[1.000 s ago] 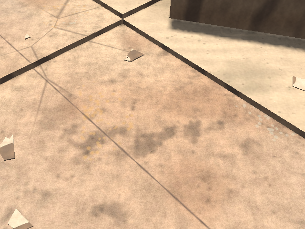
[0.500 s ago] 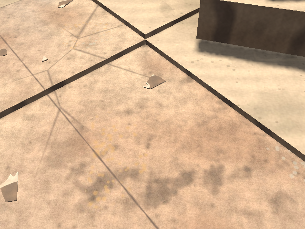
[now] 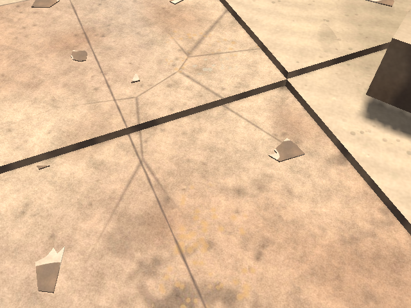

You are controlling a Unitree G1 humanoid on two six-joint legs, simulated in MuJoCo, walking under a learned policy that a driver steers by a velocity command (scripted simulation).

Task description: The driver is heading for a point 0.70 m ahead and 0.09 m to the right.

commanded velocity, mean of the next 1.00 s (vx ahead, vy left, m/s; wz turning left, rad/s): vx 0.47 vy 0.00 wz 0.08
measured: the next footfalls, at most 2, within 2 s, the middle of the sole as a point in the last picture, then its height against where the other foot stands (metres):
right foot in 0.36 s outside the picture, level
left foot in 0.88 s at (175, 240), level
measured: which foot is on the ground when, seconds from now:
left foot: down 0.00-0.36, up 0.38-0.86, down 0.88-1.00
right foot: up 0.00-0.34, down 0.36-0.90, up 0.92-1.00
